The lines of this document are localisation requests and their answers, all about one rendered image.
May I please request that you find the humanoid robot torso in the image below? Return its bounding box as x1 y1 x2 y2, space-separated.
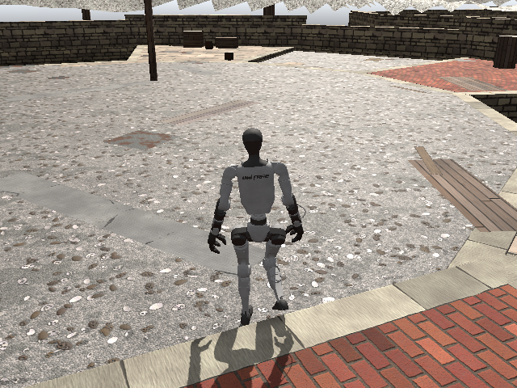
237 158 275 243

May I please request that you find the robot right forearm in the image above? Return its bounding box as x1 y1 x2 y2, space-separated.
286 193 302 227

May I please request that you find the robot left forearm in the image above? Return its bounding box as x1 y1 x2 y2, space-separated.
210 198 226 235

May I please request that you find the left robot upper arm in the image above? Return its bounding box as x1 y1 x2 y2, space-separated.
218 164 238 211

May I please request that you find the right robot shin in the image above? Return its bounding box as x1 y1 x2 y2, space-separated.
267 257 284 302

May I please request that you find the right robot hand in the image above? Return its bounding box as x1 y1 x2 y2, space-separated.
285 224 304 243

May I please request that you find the left robot hand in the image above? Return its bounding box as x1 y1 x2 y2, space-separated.
208 232 226 254

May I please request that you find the right robot upper arm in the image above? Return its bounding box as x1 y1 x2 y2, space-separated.
271 162 294 206

